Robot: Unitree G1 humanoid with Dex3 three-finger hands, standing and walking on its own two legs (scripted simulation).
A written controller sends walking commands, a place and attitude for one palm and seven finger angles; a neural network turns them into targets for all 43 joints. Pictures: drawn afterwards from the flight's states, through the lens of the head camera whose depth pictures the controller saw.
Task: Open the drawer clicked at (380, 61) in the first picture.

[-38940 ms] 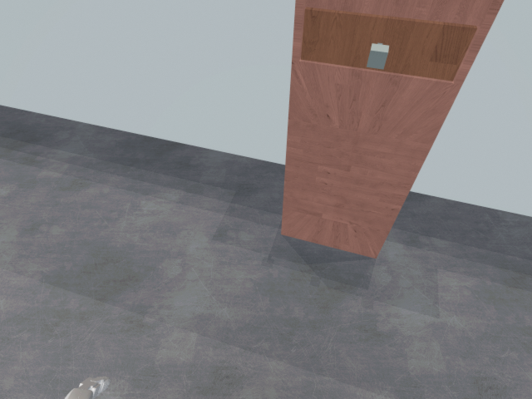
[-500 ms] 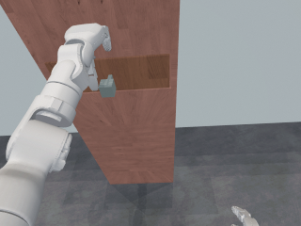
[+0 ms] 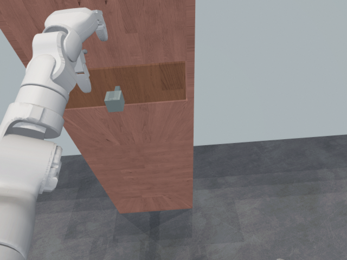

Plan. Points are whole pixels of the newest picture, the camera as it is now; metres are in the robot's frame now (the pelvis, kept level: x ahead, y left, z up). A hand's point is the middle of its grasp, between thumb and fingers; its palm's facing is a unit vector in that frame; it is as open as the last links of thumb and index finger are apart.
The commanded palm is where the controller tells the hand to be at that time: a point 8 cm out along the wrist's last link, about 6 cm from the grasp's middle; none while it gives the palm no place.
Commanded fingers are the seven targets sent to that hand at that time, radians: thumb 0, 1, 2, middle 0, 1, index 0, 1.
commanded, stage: draw the hand back to the body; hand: left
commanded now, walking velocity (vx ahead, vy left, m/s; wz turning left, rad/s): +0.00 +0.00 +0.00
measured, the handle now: (116, 96) +0.51 +0.15 +0.13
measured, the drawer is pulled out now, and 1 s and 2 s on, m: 0.00 0.00 0.00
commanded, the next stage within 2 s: step back with the hand held close in 1.44 s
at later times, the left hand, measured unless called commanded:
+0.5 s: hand (36, 89) +0.34 +0.22 +0.28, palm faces +0.22 -0.37 -0.90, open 13.8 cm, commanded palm +0.28 +0.25 +0.33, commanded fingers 0.00 -0.36 0.36 -0.29 -1.11 -0.29 -1.11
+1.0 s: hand out of the picture +0.22 +0.21 +0.31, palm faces +0.41 -0.87 -0.28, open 10.8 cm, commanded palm +0.16 +0.27 +0.32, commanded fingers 0.00 0.51 0.74 -0.23 -0.55 -0.23 -0.55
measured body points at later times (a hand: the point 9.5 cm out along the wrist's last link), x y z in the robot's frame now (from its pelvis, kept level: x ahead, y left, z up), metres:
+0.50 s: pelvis +0.00 +0.02 +0.00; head -0.02 -0.02 +0.45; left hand +0.33 +0.24 +0.33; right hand +0.26 -0.16 -0.06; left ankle +0.00 +0.10 -0.74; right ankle -0.02 -0.08 -0.74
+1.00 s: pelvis +0.00 +0.00 +0.00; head -0.03 -0.02 +0.45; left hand +0.19 +0.26 +0.33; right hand +0.17 -0.23 -0.09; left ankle +0.00 +0.10 -0.74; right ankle -0.02 -0.08 -0.74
